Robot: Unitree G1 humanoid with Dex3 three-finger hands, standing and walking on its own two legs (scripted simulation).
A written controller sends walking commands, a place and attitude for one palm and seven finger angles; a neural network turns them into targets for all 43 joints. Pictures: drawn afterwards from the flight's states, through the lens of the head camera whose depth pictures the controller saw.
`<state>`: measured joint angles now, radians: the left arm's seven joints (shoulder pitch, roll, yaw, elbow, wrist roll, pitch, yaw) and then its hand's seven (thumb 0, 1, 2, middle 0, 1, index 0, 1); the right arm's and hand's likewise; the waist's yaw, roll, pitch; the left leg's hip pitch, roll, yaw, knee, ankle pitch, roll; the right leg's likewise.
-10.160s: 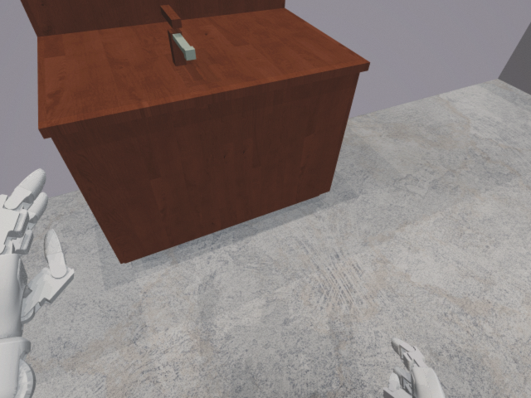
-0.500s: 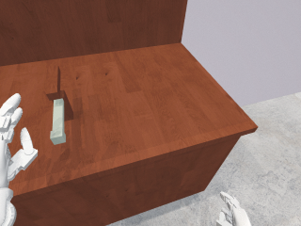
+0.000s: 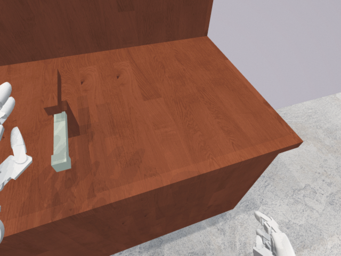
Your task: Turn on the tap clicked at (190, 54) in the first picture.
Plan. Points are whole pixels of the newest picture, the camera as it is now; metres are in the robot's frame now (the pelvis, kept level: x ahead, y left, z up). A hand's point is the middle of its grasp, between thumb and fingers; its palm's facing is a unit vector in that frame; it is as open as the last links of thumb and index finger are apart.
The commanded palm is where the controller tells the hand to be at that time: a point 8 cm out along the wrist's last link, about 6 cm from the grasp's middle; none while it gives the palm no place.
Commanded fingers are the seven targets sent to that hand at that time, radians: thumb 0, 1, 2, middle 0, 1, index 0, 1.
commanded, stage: look again from close up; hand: left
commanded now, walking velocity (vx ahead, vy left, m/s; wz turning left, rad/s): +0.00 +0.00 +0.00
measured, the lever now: (61, 161) +0.27 +0.25 +0.09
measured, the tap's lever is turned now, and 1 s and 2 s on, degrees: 0 0 0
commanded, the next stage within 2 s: shuffle to correct the standing spot in 0.04 s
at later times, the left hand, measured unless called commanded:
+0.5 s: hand (26, 187) +0.18 +0.23 +0.18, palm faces +0.36 -0.83 -0.43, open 7.4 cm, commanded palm +0.12 +0.26 +0.18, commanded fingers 0.00 0.90 0.90 -0.20 -0.30 -0.20 -0.30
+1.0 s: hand (60, 213) +0.15 +0.18 +0.17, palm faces +0.31 -0.87 -0.38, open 7.4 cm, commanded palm +0.10 +0.22 +0.18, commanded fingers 0.00 0.90 0.90 -0.20 -0.30 -0.20 -0.30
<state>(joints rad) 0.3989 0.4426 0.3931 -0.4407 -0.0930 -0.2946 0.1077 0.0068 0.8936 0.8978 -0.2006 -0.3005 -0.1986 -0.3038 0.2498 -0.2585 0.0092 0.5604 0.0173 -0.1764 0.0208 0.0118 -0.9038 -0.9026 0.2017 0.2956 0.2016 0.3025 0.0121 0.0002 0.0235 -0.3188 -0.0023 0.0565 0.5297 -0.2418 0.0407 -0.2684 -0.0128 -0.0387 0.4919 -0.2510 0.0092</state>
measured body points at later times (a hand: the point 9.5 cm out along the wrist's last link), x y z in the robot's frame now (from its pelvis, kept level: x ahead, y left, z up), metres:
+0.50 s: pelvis -0.04 -0.02 +0.00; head +0.02 +0.00 +0.44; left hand +0.16 +0.28 +0.20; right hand +0.17 -0.21 -0.08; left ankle +0.02 +0.09 -0.74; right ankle +0.00 -0.13 -0.74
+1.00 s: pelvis -0.06 -0.06 -0.01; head -0.05 -0.04 +0.44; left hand +0.13 +0.22 +0.19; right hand +0.10 -0.29 -0.08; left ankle +0.02 +0.09 -0.73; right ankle +0.00 -0.13 -0.74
